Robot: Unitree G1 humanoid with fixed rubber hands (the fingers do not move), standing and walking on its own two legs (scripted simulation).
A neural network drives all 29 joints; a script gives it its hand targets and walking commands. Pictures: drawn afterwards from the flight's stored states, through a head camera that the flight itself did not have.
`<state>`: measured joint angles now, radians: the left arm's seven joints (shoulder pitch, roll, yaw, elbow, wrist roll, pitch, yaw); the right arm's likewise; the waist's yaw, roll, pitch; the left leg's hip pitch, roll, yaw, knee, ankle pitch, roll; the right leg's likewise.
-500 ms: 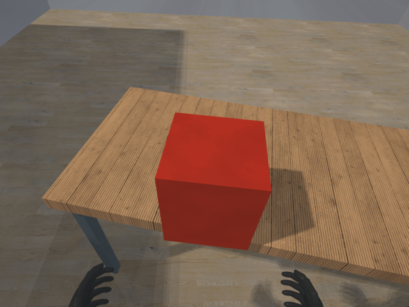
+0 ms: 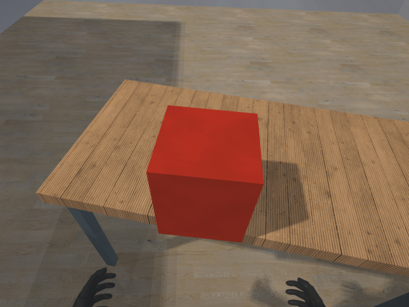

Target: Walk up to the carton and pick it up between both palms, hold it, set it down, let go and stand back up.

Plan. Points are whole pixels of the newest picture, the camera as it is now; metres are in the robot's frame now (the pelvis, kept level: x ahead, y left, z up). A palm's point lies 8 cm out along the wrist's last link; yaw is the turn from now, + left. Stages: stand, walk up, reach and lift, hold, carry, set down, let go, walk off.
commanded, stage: let go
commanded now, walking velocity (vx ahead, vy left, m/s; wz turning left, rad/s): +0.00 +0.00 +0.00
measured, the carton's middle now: (205, 176) +0.42 +0.00 +0.00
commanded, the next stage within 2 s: stand in 0.30 s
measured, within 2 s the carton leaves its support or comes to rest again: neither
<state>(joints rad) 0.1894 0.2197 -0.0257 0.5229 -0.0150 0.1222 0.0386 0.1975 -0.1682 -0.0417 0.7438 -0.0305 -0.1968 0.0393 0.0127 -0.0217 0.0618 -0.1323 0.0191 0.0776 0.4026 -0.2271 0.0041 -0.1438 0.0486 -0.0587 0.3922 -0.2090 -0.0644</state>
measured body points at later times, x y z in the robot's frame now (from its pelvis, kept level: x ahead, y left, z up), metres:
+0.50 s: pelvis +0.00 +0.00 -0.01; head -0.01 -0.01 +0.44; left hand +0.12 +0.25 -0.10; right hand +0.12 -0.24 -0.13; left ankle +0.00 +0.11 -0.74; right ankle +0.01 -0.07 -0.74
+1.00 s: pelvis +0.00 +0.01 +0.00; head -0.01 +0.00 +0.45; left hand -0.03 +0.24 -0.15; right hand +0.04 -0.22 -0.15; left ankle +0.00 +0.11 -0.74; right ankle +0.01 -0.07 -0.74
